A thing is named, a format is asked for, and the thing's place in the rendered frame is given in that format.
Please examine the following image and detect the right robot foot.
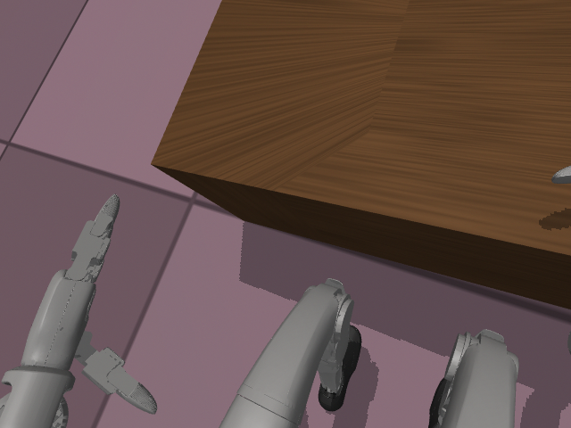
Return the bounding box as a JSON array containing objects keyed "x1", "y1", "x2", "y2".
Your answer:
[{"x1": 428, "y1": 378, "x2": 447, "y2": 428}]

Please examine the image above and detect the left robot hand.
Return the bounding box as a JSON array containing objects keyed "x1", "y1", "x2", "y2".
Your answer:
[{"x1": 21, "y1": 194, "x2": 157, "y2": 415}]

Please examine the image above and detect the left robot arm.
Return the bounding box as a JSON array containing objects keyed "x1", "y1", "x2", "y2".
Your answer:
[{"x1": 0, "y1": 366, "x2": 75, "y2": 428}]

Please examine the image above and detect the right robot hand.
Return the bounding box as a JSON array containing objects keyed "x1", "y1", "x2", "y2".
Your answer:
[{"x1": 551, "y1": 166, "x2": 571, "y2": 184}]

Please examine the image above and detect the left robot foot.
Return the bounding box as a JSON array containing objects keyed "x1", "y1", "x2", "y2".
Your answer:
[{"x1": 319, "y1": 325, "x2": 361, "y2": 411}]

